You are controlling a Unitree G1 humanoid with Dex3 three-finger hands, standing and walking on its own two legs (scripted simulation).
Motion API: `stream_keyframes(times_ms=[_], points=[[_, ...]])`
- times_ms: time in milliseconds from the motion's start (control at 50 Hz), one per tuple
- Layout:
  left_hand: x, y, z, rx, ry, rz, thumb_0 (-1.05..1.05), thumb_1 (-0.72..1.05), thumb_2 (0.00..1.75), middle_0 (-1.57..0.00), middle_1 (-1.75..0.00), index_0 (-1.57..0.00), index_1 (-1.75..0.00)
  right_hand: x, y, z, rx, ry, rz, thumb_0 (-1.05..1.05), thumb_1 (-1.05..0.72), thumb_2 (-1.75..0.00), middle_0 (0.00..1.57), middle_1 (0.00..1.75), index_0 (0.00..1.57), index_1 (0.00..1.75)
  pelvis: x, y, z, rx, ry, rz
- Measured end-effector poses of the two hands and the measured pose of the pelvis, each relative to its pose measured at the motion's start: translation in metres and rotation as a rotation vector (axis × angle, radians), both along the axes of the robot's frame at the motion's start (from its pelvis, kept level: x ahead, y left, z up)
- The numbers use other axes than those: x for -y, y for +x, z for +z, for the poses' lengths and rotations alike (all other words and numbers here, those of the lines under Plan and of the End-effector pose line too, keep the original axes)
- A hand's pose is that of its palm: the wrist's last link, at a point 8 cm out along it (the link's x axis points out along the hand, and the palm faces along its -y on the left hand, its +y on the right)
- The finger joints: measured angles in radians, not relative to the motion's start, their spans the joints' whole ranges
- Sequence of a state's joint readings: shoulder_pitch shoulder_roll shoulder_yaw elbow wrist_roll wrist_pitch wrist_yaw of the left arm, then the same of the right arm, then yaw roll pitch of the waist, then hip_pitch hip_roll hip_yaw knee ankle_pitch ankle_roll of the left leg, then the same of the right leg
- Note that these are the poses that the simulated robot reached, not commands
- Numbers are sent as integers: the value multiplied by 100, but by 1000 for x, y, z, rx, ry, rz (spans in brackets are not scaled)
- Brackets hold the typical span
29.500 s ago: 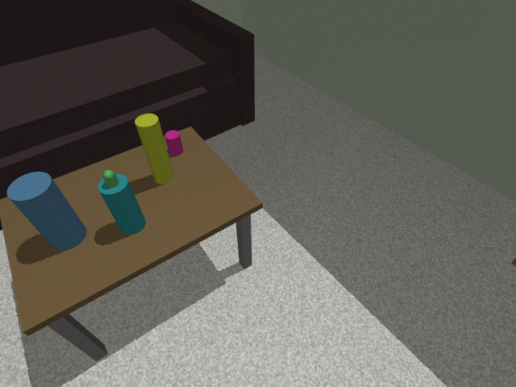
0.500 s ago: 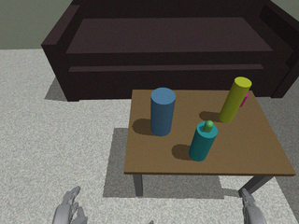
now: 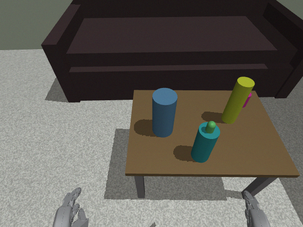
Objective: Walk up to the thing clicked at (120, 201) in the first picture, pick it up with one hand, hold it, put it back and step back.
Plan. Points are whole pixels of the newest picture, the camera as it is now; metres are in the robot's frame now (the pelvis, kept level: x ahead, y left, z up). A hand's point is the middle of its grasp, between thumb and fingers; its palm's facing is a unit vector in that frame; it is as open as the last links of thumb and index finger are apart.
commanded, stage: stand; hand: right
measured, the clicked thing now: (205, 140) +0.49 -0.20 -0.17
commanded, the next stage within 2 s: none
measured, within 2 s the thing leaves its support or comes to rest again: neither
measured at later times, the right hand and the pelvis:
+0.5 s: hand out of the picture +0.09 -0.25 -0.11, palm faces -0.03 +0.93 -0.37, open 7.9 cm; pelvis +0.01 +0.00 +0.03, yaw +0 degrees
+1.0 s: hand out of the picture +0.05 -0.24 -0.10, palm faces -0.01 +0.94 -0.35, open 7.4 cm; pelvis -0.01 +0.00 +0.06, yaw +0 degrees
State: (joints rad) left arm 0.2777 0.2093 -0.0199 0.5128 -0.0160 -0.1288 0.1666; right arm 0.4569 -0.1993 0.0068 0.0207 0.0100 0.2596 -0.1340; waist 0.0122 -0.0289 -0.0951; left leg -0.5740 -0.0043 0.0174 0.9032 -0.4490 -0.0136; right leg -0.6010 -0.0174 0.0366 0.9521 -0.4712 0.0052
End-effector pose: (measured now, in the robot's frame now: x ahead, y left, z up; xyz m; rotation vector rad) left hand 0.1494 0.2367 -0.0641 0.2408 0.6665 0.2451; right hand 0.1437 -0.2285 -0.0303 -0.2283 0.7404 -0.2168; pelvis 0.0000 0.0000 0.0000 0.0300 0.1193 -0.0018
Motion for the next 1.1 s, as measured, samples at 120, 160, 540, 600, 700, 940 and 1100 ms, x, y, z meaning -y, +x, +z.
stream_keyframes(times_ms=[120,160,540,600,700,940,1100], points=[[-3,-1,-11,-114,41,-116,1,90,90,-21,-30,-21,-30,9,0,-14,-33,-54,93,-1,32,-28,14,19,15,19,0,-1,3,42,-12,1],[-10,-5,-17,-195,49,-149,1,90,90,-21,-30,-21,-30,19,-3,-25,-83,-70,124,-1,20,-40,16,22,17,22,0,-2,6,59,-18,1],[-51,-75,-19,-521,4,15,1,90,90,-20,-30,-21,-30,64,-67,-41,-412,-70,2,1,-83,-88,20,30,20,30,4,11,37,137,-35,1],[-47,-79,-18,-540,-17,20,1,90,90,-20,-30,-21,-30,62,-72,-39,-435,-65,-6,1,-86,-89,20,30,20,30,3,10,42,149,-36,0],[-42,-81,-17,-551,-40,19,1,90,90,-20,-30,-21,-30,59,-79,-34,-459,-58,-18,1,-89,-89,20,30,20,30,2,8,49,166,-38,0],[-51,-92,-10,-561,-37,32,0,90,90,-20,-30,-21,-30,58,-94,-31,-487,-52,-31,1,-90,-90,20,30,20,30,-2,-5,56,192,-36,1],[-59,-110,-8,-610,-22,49,0,90,90,-20,-30,-21,-30,58,-106,-33,-528,-42,-39,1,-90,-90,20,30,20,30,-3,-10,57,185,-36,2]])
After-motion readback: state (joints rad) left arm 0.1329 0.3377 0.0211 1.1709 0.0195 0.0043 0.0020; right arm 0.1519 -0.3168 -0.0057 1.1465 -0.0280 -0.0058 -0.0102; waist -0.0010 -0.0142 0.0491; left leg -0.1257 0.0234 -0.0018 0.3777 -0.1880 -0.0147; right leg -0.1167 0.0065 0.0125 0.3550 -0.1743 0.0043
